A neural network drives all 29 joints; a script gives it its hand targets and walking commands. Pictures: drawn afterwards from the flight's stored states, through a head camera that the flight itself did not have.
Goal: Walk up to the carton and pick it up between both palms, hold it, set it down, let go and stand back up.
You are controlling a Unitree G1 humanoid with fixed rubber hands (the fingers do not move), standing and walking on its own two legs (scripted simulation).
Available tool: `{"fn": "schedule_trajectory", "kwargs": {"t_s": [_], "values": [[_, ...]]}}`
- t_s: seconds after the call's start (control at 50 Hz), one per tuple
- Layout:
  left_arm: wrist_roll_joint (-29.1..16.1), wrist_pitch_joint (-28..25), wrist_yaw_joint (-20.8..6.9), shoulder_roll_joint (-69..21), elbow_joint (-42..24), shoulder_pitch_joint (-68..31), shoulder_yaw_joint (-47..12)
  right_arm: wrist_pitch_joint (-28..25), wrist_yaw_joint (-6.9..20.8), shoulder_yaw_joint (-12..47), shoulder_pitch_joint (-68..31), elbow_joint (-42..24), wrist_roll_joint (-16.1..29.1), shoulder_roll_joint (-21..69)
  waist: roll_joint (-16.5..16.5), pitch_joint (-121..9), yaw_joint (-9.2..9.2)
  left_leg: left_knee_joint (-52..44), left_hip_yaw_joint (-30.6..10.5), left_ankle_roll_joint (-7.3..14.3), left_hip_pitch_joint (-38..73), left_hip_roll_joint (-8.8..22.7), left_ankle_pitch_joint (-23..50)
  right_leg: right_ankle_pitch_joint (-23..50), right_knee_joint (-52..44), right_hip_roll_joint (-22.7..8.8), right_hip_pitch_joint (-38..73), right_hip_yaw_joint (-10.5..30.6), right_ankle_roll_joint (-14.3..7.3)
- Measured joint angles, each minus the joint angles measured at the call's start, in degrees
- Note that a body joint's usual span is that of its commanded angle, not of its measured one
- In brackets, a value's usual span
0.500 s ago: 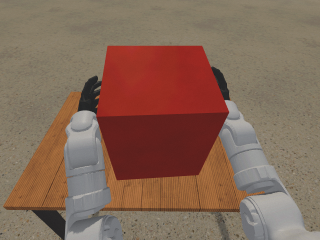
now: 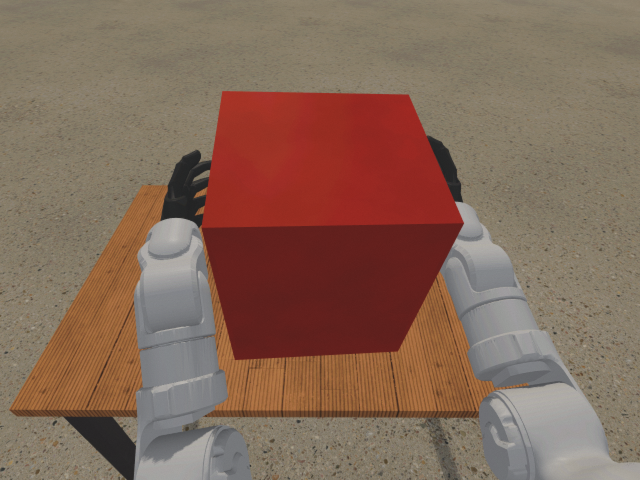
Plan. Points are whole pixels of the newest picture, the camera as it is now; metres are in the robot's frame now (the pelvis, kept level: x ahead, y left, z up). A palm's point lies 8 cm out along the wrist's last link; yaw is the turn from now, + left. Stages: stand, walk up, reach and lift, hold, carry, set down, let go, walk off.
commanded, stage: hold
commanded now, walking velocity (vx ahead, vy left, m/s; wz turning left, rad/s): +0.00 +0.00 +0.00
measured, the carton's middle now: (318, 233) +0.35 +0.00 +0.17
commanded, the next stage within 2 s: none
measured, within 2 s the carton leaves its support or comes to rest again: neither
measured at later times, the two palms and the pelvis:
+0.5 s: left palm (178, 222) +0.36 +0.16 +0.19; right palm (432, 199) +0.38 -0.15 +0.19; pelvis +0.01 +0.00 +0.00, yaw +1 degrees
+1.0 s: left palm (183, 219) +0.36 +0.15 +0.20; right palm (441, 199) +0.37 -0.15 +0.19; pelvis +0.00 +0.00 +0.00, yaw +0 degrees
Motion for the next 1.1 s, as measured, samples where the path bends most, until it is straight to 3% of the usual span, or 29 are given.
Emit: {"fn": "schedule_trajectory", "kwargs": {"t_s": [0.22,0.62,0.9,1.1], "values": [[-0.59,-0.75,-0.34,0.79,2.57,-1.38,1.1,0.22,-0.19,-0.53,-1.91,1.99,-0.86,0.28,-0.04,-0.34,0.17,-0.44,-0.38,-0.36,-0.06,0.17,0.09,-0.49,0.21,0.17,-0.16,-0.45,-0.34],[-0.61,0.04,-0.65,0.45,-5.01,4.11,-1.39,0.04,-1.53,3.04,3.26,-4.81,2.57,-0.26,-0.28,1.0,-1.25,0.75,-0.65,0.2,0.94,-0.11,-1.33,-0.5,-1.49,-0.01,2.4,-0.8,0.35],[0.3,0.05,-0.12,0.18,0.97,-0.54,0.2,-0.28,0.41,-0.34,-0.36,0.84,-0.48,0.16,-0.16,-0.03,-0.01,-0.2,0.26,0.05,0.0,-0.03,0.3,-0.02,0.19,-0.02,-0.07,0.03,-0.06],[-0.38,-0.89,-0.27,0.87,3.28,-1.7,1.19,-0.21,0.2,-0.76,-2.15,2.6,-1.1,0.33,-0.08,-0.37,0.17,-0.65,-0.09,-0.31,-0.14,0.16,0.32,-0.47,0.24,0.18,-0.27,-0.37,-0.38]]}}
